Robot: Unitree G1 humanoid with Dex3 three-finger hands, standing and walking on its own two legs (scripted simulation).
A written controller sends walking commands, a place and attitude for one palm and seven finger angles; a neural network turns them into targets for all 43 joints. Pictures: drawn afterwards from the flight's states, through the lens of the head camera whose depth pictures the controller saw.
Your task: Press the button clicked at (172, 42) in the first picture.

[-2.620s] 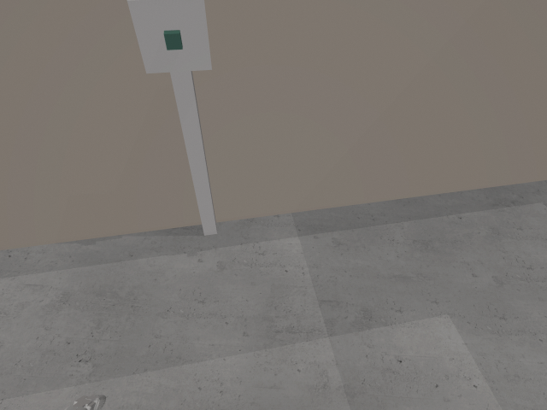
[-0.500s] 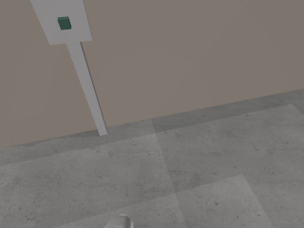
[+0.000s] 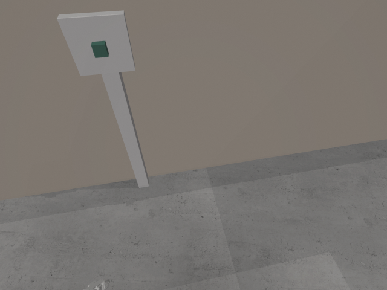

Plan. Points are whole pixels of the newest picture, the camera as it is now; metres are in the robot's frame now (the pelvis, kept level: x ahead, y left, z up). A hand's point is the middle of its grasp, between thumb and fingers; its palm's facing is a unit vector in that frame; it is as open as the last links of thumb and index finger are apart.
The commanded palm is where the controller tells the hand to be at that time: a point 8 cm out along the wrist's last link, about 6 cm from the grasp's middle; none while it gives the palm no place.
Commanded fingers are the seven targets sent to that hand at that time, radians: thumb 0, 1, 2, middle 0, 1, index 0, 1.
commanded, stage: turn to face it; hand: left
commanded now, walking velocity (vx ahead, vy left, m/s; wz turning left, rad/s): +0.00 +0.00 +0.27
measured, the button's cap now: (100, 48) +0.75 +0.30 +0.12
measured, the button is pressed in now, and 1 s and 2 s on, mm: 0 0 0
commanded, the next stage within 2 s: take the last steps up to it in 0.14 s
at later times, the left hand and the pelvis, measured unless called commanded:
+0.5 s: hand out of the picture -0.04 +0.19 -0.19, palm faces +0.23 -0.95 -0.19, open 7.3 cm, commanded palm none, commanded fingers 0.00 0.90 0.90 -0.20 -0.30 -0.20 -0.30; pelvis +0.04 +0.01 -0.01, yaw +9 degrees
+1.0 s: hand (119, 263) +0.22 +0.19 -0.17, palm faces +0.21 -0.96 -0.20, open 7.2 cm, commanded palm none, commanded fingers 0.00 0.90 0.90 -0.20 -0.30 -0.20 -0.30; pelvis +0.19 +0.01 -0.01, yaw +10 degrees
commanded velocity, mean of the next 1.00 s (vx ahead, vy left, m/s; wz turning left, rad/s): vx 0.21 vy -0.02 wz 0.07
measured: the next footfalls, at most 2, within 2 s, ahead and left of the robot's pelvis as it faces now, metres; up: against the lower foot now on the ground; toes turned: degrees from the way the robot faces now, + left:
right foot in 0.06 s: +0.05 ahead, -0.13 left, +0.00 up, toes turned -1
left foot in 0.46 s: +0.03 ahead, +0.13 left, +0.00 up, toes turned +14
